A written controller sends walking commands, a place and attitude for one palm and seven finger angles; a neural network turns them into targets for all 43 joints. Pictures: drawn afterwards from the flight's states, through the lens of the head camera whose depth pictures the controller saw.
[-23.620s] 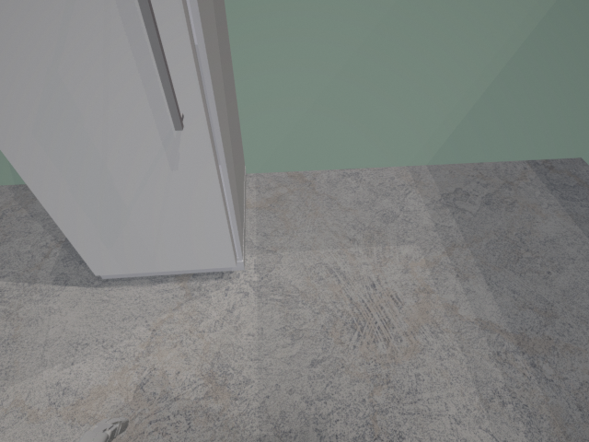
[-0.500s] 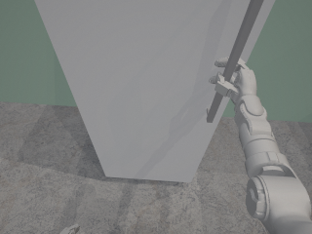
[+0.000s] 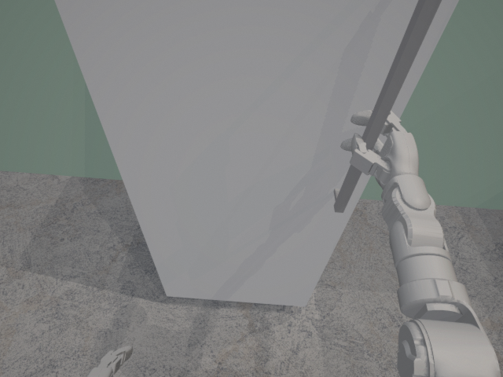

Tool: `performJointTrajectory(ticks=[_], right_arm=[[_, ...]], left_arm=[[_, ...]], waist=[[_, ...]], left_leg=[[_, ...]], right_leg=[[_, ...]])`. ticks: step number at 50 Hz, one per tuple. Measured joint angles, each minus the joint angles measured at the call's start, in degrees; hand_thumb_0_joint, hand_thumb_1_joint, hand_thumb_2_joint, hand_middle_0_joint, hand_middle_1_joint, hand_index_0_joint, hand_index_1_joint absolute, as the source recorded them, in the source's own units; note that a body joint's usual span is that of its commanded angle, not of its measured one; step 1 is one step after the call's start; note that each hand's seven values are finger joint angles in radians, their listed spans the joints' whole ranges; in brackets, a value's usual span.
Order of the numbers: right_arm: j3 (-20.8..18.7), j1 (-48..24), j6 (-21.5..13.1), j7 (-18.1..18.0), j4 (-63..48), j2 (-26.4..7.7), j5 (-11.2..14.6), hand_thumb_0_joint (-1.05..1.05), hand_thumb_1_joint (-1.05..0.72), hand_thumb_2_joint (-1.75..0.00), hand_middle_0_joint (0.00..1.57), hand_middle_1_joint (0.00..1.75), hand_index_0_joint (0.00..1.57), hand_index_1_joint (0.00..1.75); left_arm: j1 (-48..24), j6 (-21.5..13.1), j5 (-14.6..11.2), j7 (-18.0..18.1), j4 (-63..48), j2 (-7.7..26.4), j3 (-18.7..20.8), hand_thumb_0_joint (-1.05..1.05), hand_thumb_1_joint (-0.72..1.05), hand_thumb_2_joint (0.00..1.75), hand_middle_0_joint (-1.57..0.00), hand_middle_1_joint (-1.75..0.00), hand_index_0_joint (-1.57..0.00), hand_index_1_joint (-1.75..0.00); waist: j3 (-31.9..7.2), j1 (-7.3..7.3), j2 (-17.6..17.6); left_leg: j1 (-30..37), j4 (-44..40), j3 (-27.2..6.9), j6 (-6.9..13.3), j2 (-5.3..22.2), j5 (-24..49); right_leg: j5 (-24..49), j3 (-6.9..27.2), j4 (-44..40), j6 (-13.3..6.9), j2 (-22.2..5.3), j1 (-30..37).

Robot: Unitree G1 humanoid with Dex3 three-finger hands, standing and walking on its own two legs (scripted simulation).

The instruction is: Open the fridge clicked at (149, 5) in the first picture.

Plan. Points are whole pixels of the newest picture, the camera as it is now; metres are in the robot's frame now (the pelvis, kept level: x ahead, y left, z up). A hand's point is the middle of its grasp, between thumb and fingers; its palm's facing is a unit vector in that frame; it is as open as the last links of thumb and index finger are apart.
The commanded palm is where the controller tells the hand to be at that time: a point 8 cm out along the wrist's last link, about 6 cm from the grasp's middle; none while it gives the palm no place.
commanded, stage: grip the handle and tug to test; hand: right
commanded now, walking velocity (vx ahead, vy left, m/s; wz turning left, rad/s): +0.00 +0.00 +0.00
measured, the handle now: (377, 106) +0.48 -0.13 +0.22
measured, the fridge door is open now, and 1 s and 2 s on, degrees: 0 17 44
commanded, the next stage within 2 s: pull the door a little, standing still in 0.10 s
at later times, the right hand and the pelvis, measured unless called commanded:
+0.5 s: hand (358, 159) +0.42 -0.11 +0.17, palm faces -0.04 +1.00 +0.00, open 5.6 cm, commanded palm +0.36 -0.16 +0.17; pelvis +0.02 +0.00 +0.01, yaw +0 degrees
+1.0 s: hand (355, 224) +0.29 -0.09 +0.16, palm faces -0.06 +0.98 -0.17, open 6.4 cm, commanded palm +0.27 -0.14 +0.16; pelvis +0.01 +0.00 +0.01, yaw +1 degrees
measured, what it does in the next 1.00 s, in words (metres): stands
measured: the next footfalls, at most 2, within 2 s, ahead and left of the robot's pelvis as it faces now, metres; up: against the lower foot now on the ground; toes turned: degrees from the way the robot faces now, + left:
left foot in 1.64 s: -0.04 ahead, +0.25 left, +0.00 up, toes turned -18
right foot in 1.86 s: -0.13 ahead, +0.08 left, +0.00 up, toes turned -33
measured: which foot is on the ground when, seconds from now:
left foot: down 0.00-1.00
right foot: down 0.00-1.00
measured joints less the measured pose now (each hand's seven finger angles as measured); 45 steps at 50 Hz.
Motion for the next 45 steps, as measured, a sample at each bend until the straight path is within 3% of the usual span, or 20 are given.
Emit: performJointTrajectory(ticks=[11,15,24,31,38,41,45], right_arm=[[0.7,7.2,5.8,0.8,-11.6,0.7,0.4,0.02,-0.79,-0.79,0.33,1.4,0.33,1.37],[2.0,6.4,7.6,0.3,-12.6,1.3,0.3,0.03,-0.78,-0.8,0.33,1.39,0.34,1.36],[2.2,9.1,9.7,-1.2,-15.8,2.0,0.2,0.03,-0.78,-0.81,0.32,1.36,0.33,1.36],[2.3,18.4,9.9,-0.3,-26.0,1.8,1.0,0.02,-0.79,-0.8,0.3,1.35,0.28,1.33],[4.3,34.1,13.6,0.4,-44.3,2.3,2.4,0.02,-0.77,-0.78,0.29,1.33,0.26,1.3],[8.3,36.6,8.1,-1.4,-47.9,-0.2,-1.0,0.02,-0.73,-0.78,0.32,1.34,0.28,1.31],[11.9,38.8,2.1,-4.2,-50.7,0.4,-3.9,0.01,-0.69,-0.77,0.38,1.36,0.31,1.33]], left_arm=[[-2.7,2.0,0.0,0.2,-2.2,-0.3,-0.3,0.01,0.91,0.9,-0.2,-0.3,-0.2,-0.3],[-3.6,2.5,0.0,0.7,-2.2,-0.3,-0.3,0.01,0.9,0.9,-0.2,-0.3,-0.2,-0.3],[-4.5,3.7,0.6,0.6,-2.9,-1.0,-0.7,0.01,0.91,0.9,-0.2,-0.3,-0.2,-0.3],[-3.9,4.5,0.4,0.0,-4.2,-1.4,-1.4,0.01,0.9,0.9,-0.2,-0.3,-0.2,-0.3],[-4.8,5.9,0.3,-0.5,-6.2,-1.3,-1.7,0.01,0.9,0.9,-0.2,-0.3,-0.2,-0.3],[-7.0,5.6,1.3,1.1,-6.5,-0.8,-1.9,0.01,0.9,0.9,-0.2,-0.3,-0.2,-0.3],[-10.3,7.7,2.2,2.2,-6.4,-0.4,-1.0,0.01,0.91,0.9,-0.2,-0.3,-0.2,-0.3]], waist=[[-0.3,-0.71,0.4],[0.1,-1.3,0.5],[-0.3,-1.58,0.1],[-0.6,-1.53,0.1],[-1.5,-2.57,-0.1],[-0.5,-2.8,-0.9],[2.4,-3.26,-1.4]], left_leg=[[3.0,-2.0,-0.5,-0.1,0.1,-0.3],[3.8,-2.3,0.3,0.0,0.2,-0.6],[4.5,-2.8,-0.2,-0.2,0.5,0.3],[6.2,-3.5,-1.4,-0.1,0.2,-0.4],[7.4,-3.7,-1.4,-0.3,0.1,0.9],[7.8,-5.2,-0.6,0.3,-0.5,-0.9],[6.1,-4.5,0.6,-0.6,-0.3,1.0]], right_leg=[[-0.2,-0.3,-1.9,-0.1,0.3,3.1],[-0.7,0.6,-1.8,0.2,0.4,3.4],[0.6,0.7,-2.8,-0.3,0.9,4.4],[-0.2,0.6,-3.7,0.1,0.8,6.7],[1.1,1.2,-4.1,-0.3,0.9,8.5],[-1.5,2.4,-2.1,-0.3,0.3,7.0],[0.1,3.4,-1.0,0.1,0.4,4.7]])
